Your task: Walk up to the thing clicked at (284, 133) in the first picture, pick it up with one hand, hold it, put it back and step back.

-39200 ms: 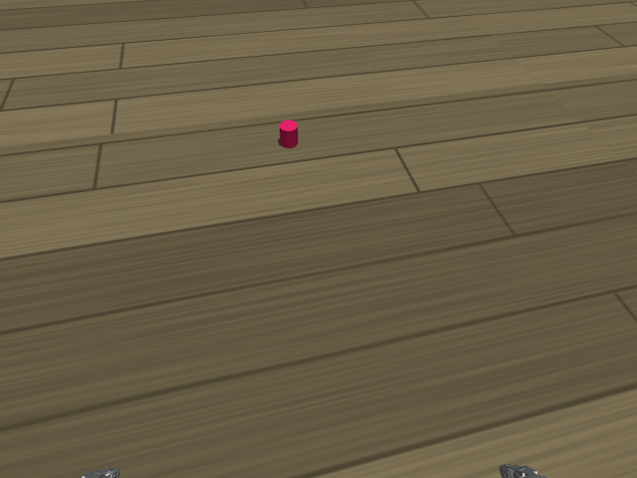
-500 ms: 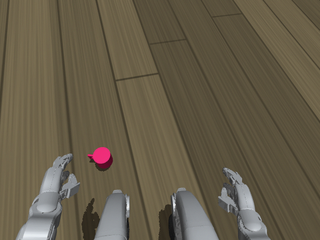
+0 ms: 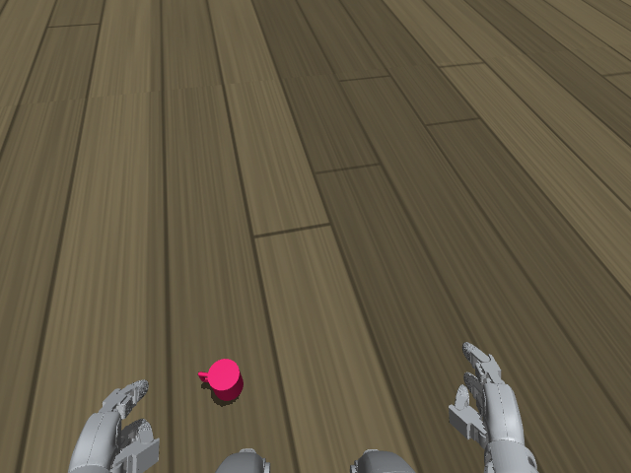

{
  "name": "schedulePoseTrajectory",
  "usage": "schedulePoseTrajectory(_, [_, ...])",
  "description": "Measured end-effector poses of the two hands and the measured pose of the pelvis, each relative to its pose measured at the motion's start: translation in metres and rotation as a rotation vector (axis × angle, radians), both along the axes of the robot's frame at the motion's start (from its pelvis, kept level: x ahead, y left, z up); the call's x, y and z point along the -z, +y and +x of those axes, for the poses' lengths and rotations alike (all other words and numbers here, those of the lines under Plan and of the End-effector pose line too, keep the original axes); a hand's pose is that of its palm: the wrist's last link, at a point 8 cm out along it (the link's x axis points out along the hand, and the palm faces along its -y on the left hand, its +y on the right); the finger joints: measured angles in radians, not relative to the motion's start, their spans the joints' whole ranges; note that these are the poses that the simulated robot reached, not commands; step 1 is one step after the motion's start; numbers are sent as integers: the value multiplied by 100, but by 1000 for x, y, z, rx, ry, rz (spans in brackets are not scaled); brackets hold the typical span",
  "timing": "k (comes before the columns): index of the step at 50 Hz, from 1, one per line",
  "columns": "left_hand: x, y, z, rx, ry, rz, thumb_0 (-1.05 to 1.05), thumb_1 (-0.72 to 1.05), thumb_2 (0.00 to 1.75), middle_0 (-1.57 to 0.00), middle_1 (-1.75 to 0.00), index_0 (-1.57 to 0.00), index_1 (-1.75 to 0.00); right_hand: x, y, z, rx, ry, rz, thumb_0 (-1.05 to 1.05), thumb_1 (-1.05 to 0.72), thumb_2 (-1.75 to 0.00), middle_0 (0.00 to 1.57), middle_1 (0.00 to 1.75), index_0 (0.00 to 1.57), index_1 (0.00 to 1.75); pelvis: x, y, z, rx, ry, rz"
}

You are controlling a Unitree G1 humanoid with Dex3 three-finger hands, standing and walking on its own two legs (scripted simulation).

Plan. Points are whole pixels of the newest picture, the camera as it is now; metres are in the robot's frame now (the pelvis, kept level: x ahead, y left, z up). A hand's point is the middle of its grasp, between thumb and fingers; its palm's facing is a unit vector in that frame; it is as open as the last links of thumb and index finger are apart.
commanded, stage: home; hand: left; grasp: from above
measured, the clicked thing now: (220, 379) +0.43 +0.22 -0.66
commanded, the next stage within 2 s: stand in 1.82 s
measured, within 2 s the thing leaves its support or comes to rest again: neither
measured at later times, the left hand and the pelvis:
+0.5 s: hand (157, 451) +0.16 +0.18 -0.05, palm faces +0.04 -0.98 -0.20, open 7.4 cm; pelvis -0.01 +0.00 +0.00, yaw +0 degrees
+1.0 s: hand (157, 445) +0.16 +0.18 -0.05, palm faces +0.04 -0.98 -0.20, open 7.4 cm; pelvis +0.00 +0.00 +0.00, yaw +0 degrees
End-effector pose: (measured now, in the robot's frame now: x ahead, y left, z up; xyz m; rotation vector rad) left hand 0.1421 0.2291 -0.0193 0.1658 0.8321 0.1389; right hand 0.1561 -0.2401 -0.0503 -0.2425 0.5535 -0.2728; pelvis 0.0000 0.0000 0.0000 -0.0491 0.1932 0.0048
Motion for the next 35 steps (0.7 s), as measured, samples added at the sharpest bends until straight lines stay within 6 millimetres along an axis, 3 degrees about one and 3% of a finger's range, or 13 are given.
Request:
schedulePoseTrajectory(7, [2,-1,-2,1,-6,-5,1,91,90,-20,-30,-20,-30,-1,3,2,-27,-1,-5,2,-90,-90,20,30,21,30,0,-1,-3,-4,-11,0])
schedulePoseTrajectory(24, [1,-2,-2,17,-7,0,1,91,90,-20,-30,-20,-30,8,0,-22,5,49,-1,2,-90,-90,20,30,21,30,0,0,-7,4,-17,0])
schedulePoseTrajectory(35, [1,-2,0,21,-9,0,1,91,90,-20,-30,-21,-30,8,-1,-19,13,39,-4,2,-90,-90,20,30,21,30,0,1,-5,7,-16,0])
